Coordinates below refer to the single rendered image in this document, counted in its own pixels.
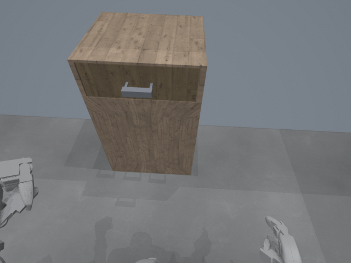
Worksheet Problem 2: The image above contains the cabinet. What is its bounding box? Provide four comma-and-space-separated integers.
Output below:
67, 12, 207, 175

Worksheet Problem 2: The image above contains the robot right hand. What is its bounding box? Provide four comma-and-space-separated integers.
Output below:
260, 216, 303, 263

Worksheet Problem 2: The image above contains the handle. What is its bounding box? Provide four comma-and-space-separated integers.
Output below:
121, 82, 153, 98

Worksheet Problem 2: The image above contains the robot left hand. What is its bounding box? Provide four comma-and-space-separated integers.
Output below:
0, 157, 39, 228

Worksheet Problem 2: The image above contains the drawer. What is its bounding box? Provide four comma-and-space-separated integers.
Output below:
75, 62, 200, 102

